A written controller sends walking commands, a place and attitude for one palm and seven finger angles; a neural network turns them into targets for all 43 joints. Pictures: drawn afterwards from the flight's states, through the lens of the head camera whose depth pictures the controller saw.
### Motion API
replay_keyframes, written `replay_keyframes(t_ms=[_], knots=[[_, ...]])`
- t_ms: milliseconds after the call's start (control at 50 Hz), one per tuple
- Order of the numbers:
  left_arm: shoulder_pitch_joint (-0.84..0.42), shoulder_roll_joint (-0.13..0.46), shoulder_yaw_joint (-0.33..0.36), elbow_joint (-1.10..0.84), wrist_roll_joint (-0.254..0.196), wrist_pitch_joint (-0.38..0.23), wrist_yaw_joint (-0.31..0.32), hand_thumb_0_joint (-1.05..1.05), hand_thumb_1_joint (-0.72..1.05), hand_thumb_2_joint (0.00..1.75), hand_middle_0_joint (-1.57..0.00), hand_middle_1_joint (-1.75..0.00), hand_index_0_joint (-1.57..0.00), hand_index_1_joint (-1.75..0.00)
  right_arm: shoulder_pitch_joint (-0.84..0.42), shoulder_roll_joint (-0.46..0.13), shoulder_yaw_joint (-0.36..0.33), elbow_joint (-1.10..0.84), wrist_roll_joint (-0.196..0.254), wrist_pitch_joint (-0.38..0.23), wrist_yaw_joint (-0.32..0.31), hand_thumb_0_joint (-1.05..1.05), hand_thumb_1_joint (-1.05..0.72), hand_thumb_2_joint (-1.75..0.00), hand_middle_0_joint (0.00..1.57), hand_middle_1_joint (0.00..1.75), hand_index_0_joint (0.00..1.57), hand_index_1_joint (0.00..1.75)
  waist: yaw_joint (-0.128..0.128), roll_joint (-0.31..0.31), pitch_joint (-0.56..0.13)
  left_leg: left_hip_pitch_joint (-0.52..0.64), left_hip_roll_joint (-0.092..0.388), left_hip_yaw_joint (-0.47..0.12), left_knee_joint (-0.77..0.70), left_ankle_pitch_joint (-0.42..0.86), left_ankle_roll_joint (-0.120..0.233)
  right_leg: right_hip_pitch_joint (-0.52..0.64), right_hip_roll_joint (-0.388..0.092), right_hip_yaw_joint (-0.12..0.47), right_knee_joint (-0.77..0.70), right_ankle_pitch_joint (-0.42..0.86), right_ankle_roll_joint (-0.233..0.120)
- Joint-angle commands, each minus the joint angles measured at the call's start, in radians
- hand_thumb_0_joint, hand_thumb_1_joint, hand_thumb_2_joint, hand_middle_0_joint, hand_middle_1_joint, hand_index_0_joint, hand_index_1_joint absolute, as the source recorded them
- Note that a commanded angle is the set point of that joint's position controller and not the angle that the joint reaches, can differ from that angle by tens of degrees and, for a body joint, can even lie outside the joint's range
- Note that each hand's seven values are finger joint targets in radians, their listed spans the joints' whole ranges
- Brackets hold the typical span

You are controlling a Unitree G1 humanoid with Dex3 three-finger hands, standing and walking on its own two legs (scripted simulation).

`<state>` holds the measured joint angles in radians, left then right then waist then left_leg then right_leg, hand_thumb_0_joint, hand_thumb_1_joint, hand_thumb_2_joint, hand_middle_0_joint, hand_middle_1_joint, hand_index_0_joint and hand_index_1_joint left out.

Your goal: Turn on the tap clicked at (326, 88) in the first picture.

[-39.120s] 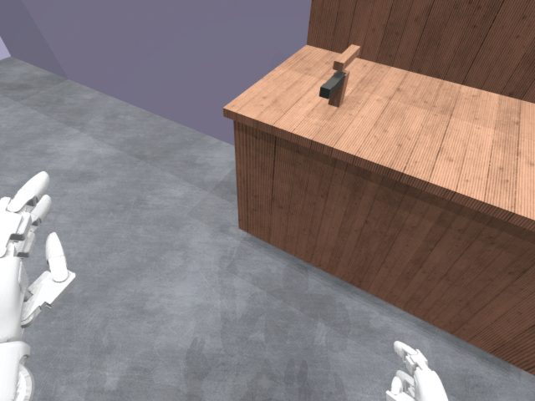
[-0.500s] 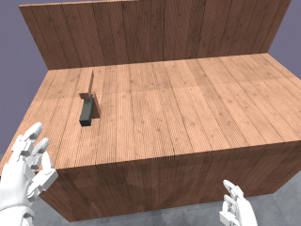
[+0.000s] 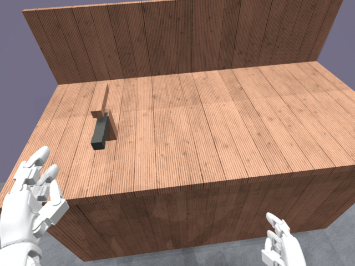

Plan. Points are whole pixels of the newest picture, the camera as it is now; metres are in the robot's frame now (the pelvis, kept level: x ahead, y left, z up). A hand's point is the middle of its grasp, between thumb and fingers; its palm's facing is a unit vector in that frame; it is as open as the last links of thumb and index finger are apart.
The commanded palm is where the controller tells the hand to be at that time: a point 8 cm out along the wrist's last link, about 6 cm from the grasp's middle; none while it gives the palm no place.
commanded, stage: turn the palm inward beside the body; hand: left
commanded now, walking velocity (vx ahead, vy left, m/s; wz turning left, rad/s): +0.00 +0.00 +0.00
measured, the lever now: (98, 142) +0.38 +0.27 +0.07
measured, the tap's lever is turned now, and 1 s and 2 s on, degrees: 0 0 0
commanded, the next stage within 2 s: reach beside the lever's end, fingers flat in 0.08 s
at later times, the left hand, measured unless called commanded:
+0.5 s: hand (73, 191) +0.21 +0.23 +0.13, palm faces +0.43 -0.89 -0.13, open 7.4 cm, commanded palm +0.17 +0.28 +0.13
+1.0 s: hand (74, 175) +0.25 +0.25 +0.11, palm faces +0.44 -0.89 -0.10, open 7.5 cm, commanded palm +0.22 +0.30 +0.11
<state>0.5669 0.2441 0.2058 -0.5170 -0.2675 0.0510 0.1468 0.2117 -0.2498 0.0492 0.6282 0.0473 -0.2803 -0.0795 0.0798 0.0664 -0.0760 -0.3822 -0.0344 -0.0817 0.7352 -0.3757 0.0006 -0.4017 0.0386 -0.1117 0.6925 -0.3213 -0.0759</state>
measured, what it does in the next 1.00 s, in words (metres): stands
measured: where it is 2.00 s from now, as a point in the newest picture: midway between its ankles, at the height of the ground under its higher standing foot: outside the picture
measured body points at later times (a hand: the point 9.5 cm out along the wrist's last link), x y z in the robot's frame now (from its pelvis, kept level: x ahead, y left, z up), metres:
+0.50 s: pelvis +0.01 -0.01 +0.00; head +0.00 -0.04 +0.45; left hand +0.18 +0.27 +0.14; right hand +0.21 -0.23 -0.07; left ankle +0.01 +0.12 -0.72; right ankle +0.03 -0.07 -0.72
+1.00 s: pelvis +0.01 +0.00 +0.00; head +0.02 -0.01 +0.45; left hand +0.22 +0.30 +0.12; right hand +0.19 -0.23 -0.08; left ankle +0.01 +0.12 -0.72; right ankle +0.03 -0.07 -0.72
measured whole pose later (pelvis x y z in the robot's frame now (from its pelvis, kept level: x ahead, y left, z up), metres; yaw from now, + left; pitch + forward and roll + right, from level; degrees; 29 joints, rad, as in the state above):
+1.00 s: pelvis +0.01 +0.00 +0.00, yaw -1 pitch +3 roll +0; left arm 0.27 0.24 0.27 -0.14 -0.24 -0.03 0.13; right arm 0.19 -0.25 0.03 0.67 0.04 -0.24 -0.09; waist 0.05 0.05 -0.05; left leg -0.38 -0.03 -0.06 0.69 -0.36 0.01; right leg -0.41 0.04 -0.09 0.66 -0.31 -0.07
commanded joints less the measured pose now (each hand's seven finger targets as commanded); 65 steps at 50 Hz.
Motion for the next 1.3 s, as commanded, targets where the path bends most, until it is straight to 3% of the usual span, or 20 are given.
replay_keyframes(t_ms=[0, 140, 220, 260, 320, 360, 440, 480, 560, 680, 700, 760, 840, 920, 1000, 1060, 1160, 1180, 1260, 1280], knots=[[-0.062, 0.125, 0.084, -0.223, 0.013, -0.067, 0.003, 0.00, 0.90, 0.90, -0.20, -0.30, -0.20, -0.30, -0.133, -0.109, -0.043, -0.172, 0.005, -0.061, -0.007, 0.00, -0.90, -0.90, 0.20, 0.30, 0.20, 0.30, -0.004, -0.041, -0.042, -0.048, 0.019, -0.001, -0.110, 0.120, 0.035, 0.081, -0.072, 0.092, -0.168, 0.014, 0.063], [-0.055, 0.133, 0.099, -0.226, 0.012, -0.079, 0.005, 0.00, 0.90, 0.90, -0.20, -0.30, -0.20, -0.30, -0.122, -0.108, -0.046, -0.170, 0.003, -0.062, -0.006, 0.00, -0.90, -0.90, 0.20, 0.30, 0.20, 0.30, 0.001, -0.034, -0.062, -0.044, 0.016, 0.003, -0.106, 0.147, 0.034, 0.099, -0.074, 0.093, -0.159, 0.060, 0.064], [-0.094, 0.128, 0.103, -0.169, 0.007, -0.077, 0.004, 0.00, 0.90, 0.90, -0.20, -0.30, -0.20, -0.30, -0.122, -0.110, -0.048, -0.160, 0.004, -0.055, -0.011, 0.00, -0.90, -0.90, 0.20, 0.30, 0.20, 0.30, -0.011, -0.084, -0.043, -0.058, 0.015, 0.004, -0.098, 0.140, 0.038, 0.096, -0.077, 0.107, -0.171, 0.060, 0.071], [-0.120, 0.156, 0.129, -0.146, 0.011, -0.075, 0.004, 0.00, 0.90, 0.90, -0.20, -0.30, -0.20, -0.30, -0.130, -0.111, -0.046, -0.152, 0.009, -0.051, -0.014, 0.00, -0.90, -0.90, 0.20, 0.30, 0.20, 0.30, -0.010, -0.046, -0.029, -0.060, 0.013, 0.004, -0.097, 0.133, 0.038, 0.088, -0.078, 0.117, -0.180, 0.044, 0.069], [-0.166, 0.136, 0.104, -0.134, 0.009, -0.083, 0.000, 0.00, 0.90, 0.90, -0.20, -0.30, -0.20, -0.30, -0.124, -0.112, -0.049, -0.154, 0.005, -0.052, -0.016, 0.00, -0.90, -0.90, 0.20, 0.30, 0.20, 0.30, -0.013, -0.074, -0.062, -0.055, 0.012, 0.004, -0.100, 0.142, 0.038, 0.106, -0.081, 0.116, -0.173, 0.061, 0.072], [-0.177, 0.178, 0.145, -0.111, 0.014, -0.087, 0.003, 0.00, 0.90, 0.90, -0.20, -0.30, -0.20, -0.30, -0.129, -0.111, -0.048, -0.144, 0.007, -0.050, -0.018, 0.00, -0.90, -0.90, 0.20, 0.30, 0.20, 0.30, -0.010, -0.059, -0.058, -0.062, 0.012, 0.003, -0.097, 0.139, 0.037, 0.109, -0.082, 0.130, -0.179, 0.053, 0.071], [-0.230, 0.156, 0.118, -0.084, 0.012, -0.094, 0.001, 0.00, 0.90, 0.90, -0.20, -0.30, -0.20, -0.30, -0.132, -0.111, -0.050, -0.147, 0.003, -0.048, -0.017, 0.00, -0.90, -0.90, 0.20, 0.30, 0.20, 0.30, -0.016, -0.041, -0.077, -0.062, 0.011, 0.007, -0.098, 0.139, 0.035, 0.116, -0.088, 0.134, -0.177, 0.056, 0.074], [-0.247, 0.166, 0.140, -0.036, 0.012, -0.090, 0.005, 0.00, 0.90, 0.90, -0.20, -0.30, -0.20, -0.30, -0.130, -0.108, -0.048, -0.138, 0.005, -0.038, -0.019, 0.00, -0.90, -0.90, 0.20, 0.30, 0.20, 0.30, -0.019, -0.081, -0.070, -0.079, 0.012, 0.006, -0.099, 0.134, 0.035, 0.121, -0.088, 0.142, -0.182, 0.047, 0.077], [-0.249, 0.208, 0.198, 0.002, 0.010, -0.089, 0.005, 0.00, 0.90, 0.90, -0.20, -0.30, -0.20, -0.30, -0.139, -0.110, -0.053, -0.136, 0.006, -0.027, -0.020, 0.00, -0.90, -0.90, 0.20, 0.30, 0.20, 0.30, -0.001, -0.054, -0.095, -0.073, 0.013, 0.012, -0.100, 0.167, 0.032, 0.150, -0.089, 0.148, -0.173, 0.107, 0.073], [-0.316, 0.159, 0.148, 0.043, 0.011, -0.117, -0.013, 0.00, 0.90, 0.90, -0.19, -0.29, -0.19, -0.29, -0.116, -0.113, -0.053, -0.132, 0.004, -0.024, -0.022, 0.00, -0.90, -0.90, 0.20, 0.30, 0.20, 0.30, -0.024, -0.040, -0.096, -0.042, 0.012, 0.015, -0.121, 0.195, 0.032, 0.131, -0.072, 0.111, -0.157, 0.153, 0.068], [-0.325, 0.182, 0.176, 0.067, 0.006, -0.121, -0.012, 0.00, 0.90, 0.90, -0.19, -0.28, -0.19, -0.28, -0.112, -0.118, -0.058, -0.128, 0.003, -0.024, -0.025, 0.00, -0.90, -0.90, 0.20, 0.30, 0.20, 0.30, -0.024, -0.083, -0.099, -0.052, 0.015, 0.013, -0.120, 0.191, 0.033, 0.137, -0.070, 0.113, -0.159, 0.150, 0.071], [-0.378, 0.176, 0.155, 0.067, 0.021, -0.133, -0.012, 0.00, 0.90, 0.90, -0.19, -0.28, -0.19, -0.28, -0.128, -0.116, -0.055, -0.125, 0.003, -0.026, -0.026, 0.00, -0.90, -0.90, 0.20, 0.30, 0.20, 0.30, -0.025, -0.016, -0.095, -0.029, 0.012, 0.015, -0.128, 0.194, 0.033, 0.124, -0.069, 0.109, -0.159, 0.141, 0.064], [-0.389, 0.184, 0.166, 0.131, 0.021, -0.142, -0.012, 0.00, 0.90, 0.90, -0.19, -0.27, -0.19, -0.27, -0.116, -0.122, -0.060, -0.120, -0.003, -0.019, -0.026, 0.00, -0.90, -0.90, 0.20, 0.30, 0.20, 0.30, -0.026, -0.069, -0.116, -0.040, 0.011, 0.014, -0.132, 0.205, 0.031, 0.142, -0.067, 0.107, -0.154, 0.162, 0.066], [-0.457, 0.175, 0.153, 0.141, 0.031, -0.161, -0.008, 0.00, 0.90, 0.90, -0.19, -0.26, -0.19, -0.26, -0.122, -0.117, -0.059, -0.116, -0.004, -0.012, -0.025, 0.00, -0.90, -0.90, 0.20, 0.30, 0.20, 0.30, -0.031, -0.009, -0.129, -0.010, 0.011, 0.017, -0.141, 0.222, 0.024, 0.132, -0.062, 0.095, -0.150, 0.170, 0.058], [-0.464, 0.172, 0.156, 0.207, 0.037, -0.175, -0.008, 0.00, 0.90, 0.90, -0.18, -0.25, -0.18, -0.25, -0.115, -0.121, -0.060, -0.111, -0.006, -0.005, -0.022, 0.00, -0.90, -0.90, 0.20, 0.30, 0.20, 0.30, -0.032, -0.062, -0.128, -0.021, 0.013, 0.015, -0.149, 0.227, 0.022, 0.133, -0.055, 0.088, -0.145, 0.180, 0.058], [-0.502, 0.196, 0.179, 0.236, 0.041, -0.178, -0.010, 0.00, 0.90, 0.90, -0.18, -0.24, -0.18, -0.24, -0.130, -0.120, -0.059, -0.107, -0.003, 0.004, -0.025, 0.00, -0.90, -0.90, 0.20, 0.30, 0.20, 0.30, -0.029, -0.015, -0.115, -0.022, 0.012, 0.019, -0.154, 0.210, 0.020, 0.126, -0.055, 0.092, -0.151, 0.155, 0.053], [-0.584, 0.217, 0.195, 0.287, 0.048, -0.196, -0.005, 0.00, 0.90, 0.90, -0.18, -0.22, -0.18, -0.22, -0.129, -0.123, -0.061, -0.100, -0.006, 0.012, -0.029, 0.00, -0.90, -0.90, 0.20, 0.30, 0.20, 0.30, -0.035, -0.020, -0.132, -0.019, 0.013, 0.014, -0.158, 0.195, 0.017, 0.117, -0.051, 0.088, -0.151, 0.127, 0.052], [-0.601, 0.182, 0.153, 0.283, 0.053, -0.204, -0.008, 0.00, 0.90, 0.90, -0.17, -0.22, -0.17, -0.22, -0.126, -0.123, -0.061, -0.104, -0.011, 0.013, -0.026, 0.00, -0.90, -0.90, 0.20, 0.30, 0.20, 0.30, -0.041, -0.024, -0.155, -0.006, 0.012, 0.016, -0.156, 0.215, 0.016, 0.120, -0.051, 0.085, -0.143, 0.150, 0.052], [-0.652, 0.188, 0.148, 0.341, 0.062, -0.222, -0.011, 0.00, 0.90, 0.90, -0.17, -0.21, -0.17, -0.21, -0.125, -0.127, -0.060, -0.093, -0.009, 0.017, -0.027, 0.00, -0.90, -0.90, 0.20, 0.30, 0.20, 0.30, -0.049, 0.004, -0.131, -0.010, 0.015, 0.012, -0.155, 0.206, 0.011, 0.092, -0.046, 0.082, -0.139, 0.138, 0.048], [-0.667, 0.178, 0.141, 0.355, 0.060, -0.225, -0.010, 0.00, 0.90, 0.90, -0.17, -0.21, -0.17, -0.21, -0.116, -0.129, -0.062, -0.092, -0.011, 0.017, -0.026, 0.00, -0.90, -0.90, 0.20, 0.30, 0.20, 0.30, -0.051, -0.028, -0.148, -0.012, 0.014, 0.009, -0.156, 0.197, 0.011, 0.094, -0.046, 0.080, -0.137, 0.131, 0.051]])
